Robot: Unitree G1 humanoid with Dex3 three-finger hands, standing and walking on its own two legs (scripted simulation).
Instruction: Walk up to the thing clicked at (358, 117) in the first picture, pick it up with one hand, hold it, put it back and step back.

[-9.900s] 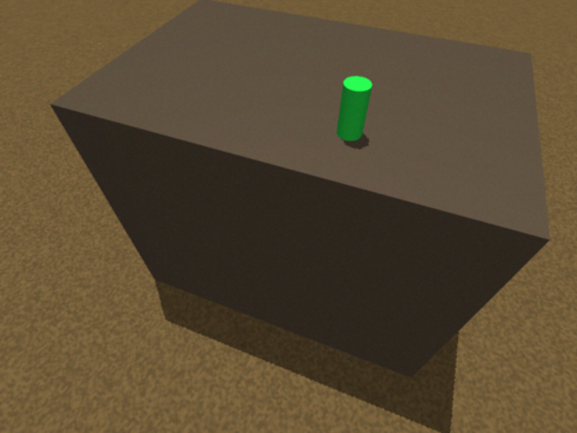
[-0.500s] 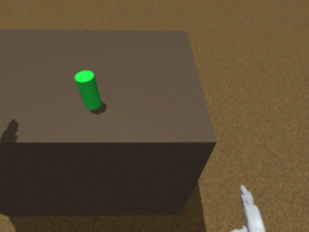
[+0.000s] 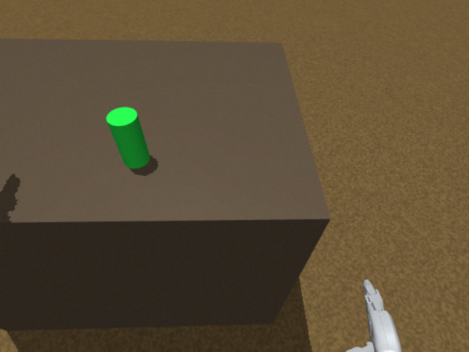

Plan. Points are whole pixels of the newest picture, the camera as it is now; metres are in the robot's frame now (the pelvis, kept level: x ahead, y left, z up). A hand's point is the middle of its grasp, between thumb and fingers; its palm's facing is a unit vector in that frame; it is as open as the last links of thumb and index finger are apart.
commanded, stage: go down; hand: left
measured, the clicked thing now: (130, 139) +0.48 +0.18 +0.09
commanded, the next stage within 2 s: approach in 0.90 s
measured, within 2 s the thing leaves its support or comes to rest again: neither
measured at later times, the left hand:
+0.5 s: hand out of the picture +0.39 +0.37 +0.21, palm faces +0.14 -0.99 +0.00, open 17.7 cm
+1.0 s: hand out of the picture +0.39 +0.37 +0.21, palm faces +0.14 -0.99 -0.01, open 17.7 cm
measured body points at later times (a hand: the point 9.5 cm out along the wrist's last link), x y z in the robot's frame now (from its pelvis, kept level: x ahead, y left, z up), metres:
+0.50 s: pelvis +0.01 +0.00 +0.00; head +0.04 +0.01 +0.45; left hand +0.38 +0.43 +0.21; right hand +0.16 -0.26 -0.07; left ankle +0.00 +0.13 -0.73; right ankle -0.01 -0.15 -0.73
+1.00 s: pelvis +0.00 +0.00 +0.00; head +0.04 +0.01 +0.44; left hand +0.37 +0.42 +0.21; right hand +0.16 -0.26 -0.07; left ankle +0.00 +0.13 -0.73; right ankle -0.01 -0.15 -0.73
